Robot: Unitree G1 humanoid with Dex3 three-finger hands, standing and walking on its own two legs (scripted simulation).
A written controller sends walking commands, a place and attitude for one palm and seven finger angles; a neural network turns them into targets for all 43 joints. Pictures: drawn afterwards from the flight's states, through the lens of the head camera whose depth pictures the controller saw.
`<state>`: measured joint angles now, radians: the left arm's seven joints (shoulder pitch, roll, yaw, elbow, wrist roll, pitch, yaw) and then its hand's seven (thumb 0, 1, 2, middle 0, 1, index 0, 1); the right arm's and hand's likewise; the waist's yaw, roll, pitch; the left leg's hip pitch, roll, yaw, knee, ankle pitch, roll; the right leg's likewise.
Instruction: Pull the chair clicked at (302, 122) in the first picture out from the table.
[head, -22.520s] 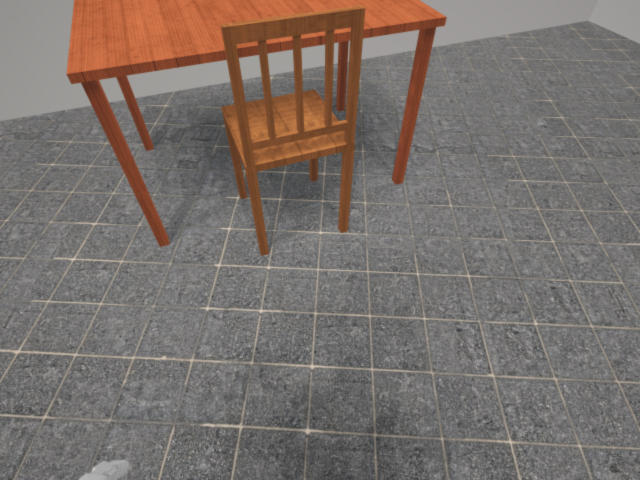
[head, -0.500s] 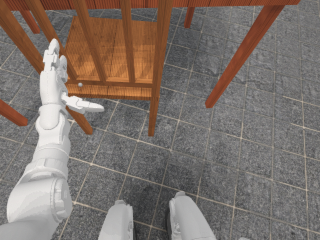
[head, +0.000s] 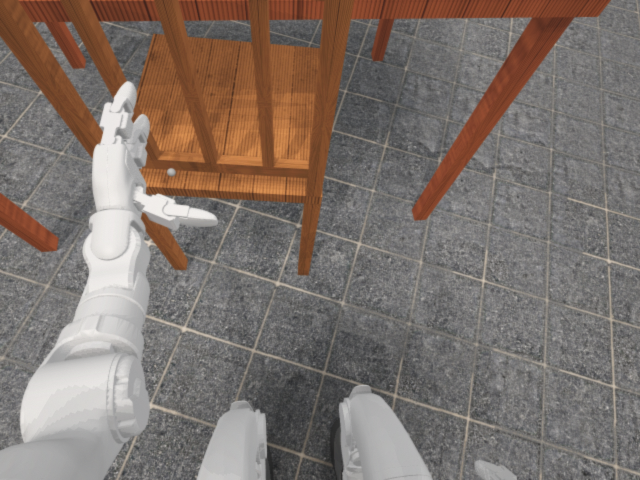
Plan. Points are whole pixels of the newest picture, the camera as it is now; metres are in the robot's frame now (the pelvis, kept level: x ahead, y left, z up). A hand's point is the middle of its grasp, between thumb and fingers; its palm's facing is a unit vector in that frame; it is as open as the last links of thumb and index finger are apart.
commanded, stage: hook a spindle and tug to test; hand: left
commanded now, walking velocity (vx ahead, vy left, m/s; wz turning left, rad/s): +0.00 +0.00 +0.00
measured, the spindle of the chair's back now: (192, 91) +0.60 +0.14 +0.04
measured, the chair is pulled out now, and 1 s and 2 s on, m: -0.08 -0.08 -0.08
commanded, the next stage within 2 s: open the thumb and straighten the fingers in 1.34 s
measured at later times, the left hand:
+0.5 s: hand (169, 173) +0.48 +0.16 +0.02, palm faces +0.07 -1.00 -0.03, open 9.6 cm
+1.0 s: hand (169, 185) +0.47 +0.16 +0.02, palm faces +0.06 -1.00 -0.02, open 4.4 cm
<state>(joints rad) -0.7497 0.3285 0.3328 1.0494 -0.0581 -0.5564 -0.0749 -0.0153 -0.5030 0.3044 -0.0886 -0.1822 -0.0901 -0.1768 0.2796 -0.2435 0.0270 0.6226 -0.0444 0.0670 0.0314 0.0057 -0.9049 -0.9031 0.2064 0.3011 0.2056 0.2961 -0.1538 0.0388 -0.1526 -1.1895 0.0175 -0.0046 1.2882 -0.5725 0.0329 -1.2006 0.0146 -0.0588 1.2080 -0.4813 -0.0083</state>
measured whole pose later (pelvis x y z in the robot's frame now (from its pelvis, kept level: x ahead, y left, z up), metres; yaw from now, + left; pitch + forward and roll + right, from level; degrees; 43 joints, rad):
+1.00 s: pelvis +0.00 +0.00 +0.00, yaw +0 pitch +27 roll -3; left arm -0.65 0.29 0.30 0.94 -0.08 -0.55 -0.07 0.01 0.88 0.90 -0.50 -1.45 -0.50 -1.44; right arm 0.29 -0.24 0.02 0.62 -0.04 0.06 0.03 0.01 -0.90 -0.90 0.21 0.30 0.21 0.30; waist -0.14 0.04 -0.15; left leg -1.16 0.02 0.00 1.27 -0.57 0.04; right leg -1.17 0.02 -0.05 1.19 -0.48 0.00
